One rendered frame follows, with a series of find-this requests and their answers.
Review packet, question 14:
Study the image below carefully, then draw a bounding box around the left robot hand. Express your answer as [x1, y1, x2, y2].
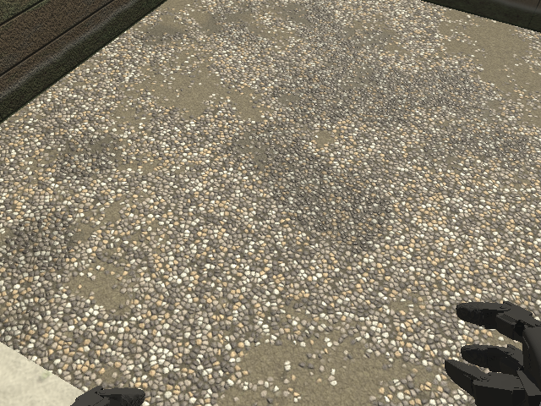
[70, 386, 145, 406]

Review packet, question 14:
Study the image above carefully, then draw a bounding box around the right robot hand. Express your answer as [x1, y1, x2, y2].
[445, 301, 541, 406]

